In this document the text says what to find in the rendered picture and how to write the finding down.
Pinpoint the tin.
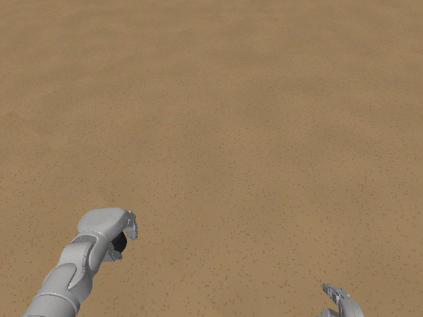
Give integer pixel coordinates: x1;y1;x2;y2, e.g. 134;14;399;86
111;231;127;253

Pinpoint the left robot arm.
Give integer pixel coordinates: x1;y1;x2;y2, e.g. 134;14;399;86
20;231;108;317

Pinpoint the right robot hand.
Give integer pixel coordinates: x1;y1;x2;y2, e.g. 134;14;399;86
317;283;365;317

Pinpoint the left robot hand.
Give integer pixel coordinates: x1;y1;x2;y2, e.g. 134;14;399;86
77;207;138;262

